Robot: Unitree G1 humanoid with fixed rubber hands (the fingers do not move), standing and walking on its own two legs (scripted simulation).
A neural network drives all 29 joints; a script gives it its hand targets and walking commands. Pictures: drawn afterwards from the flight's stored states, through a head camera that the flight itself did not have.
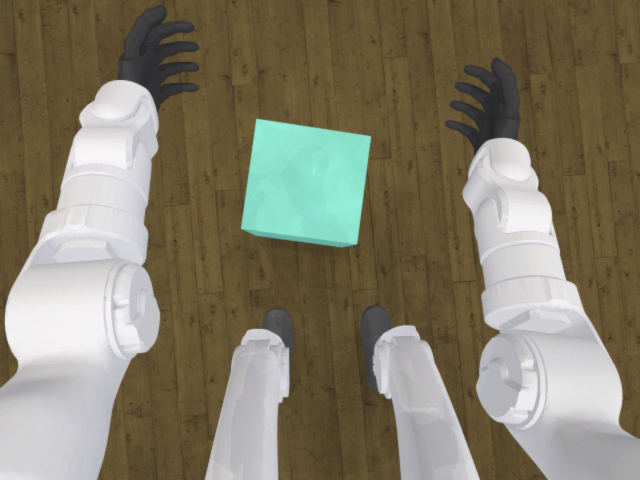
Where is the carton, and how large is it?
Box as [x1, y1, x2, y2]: [241, 119, 370, 246]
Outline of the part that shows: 256,119 241,228 255,235 336,246 356,244 370,136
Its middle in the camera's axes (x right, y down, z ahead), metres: -0.04 -0.11 +0.83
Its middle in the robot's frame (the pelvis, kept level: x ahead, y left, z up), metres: +0.49 +0.03 -0.51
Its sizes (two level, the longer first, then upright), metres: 0.210 0.200 0.250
